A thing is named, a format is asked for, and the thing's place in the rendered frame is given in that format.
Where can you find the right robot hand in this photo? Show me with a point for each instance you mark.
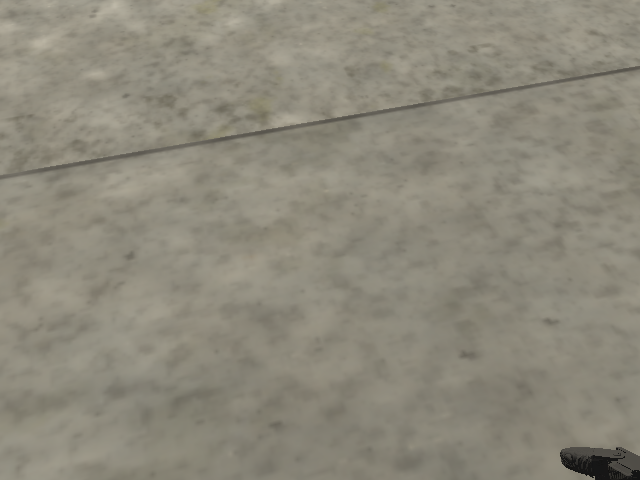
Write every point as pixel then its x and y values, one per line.
pixel 604 464

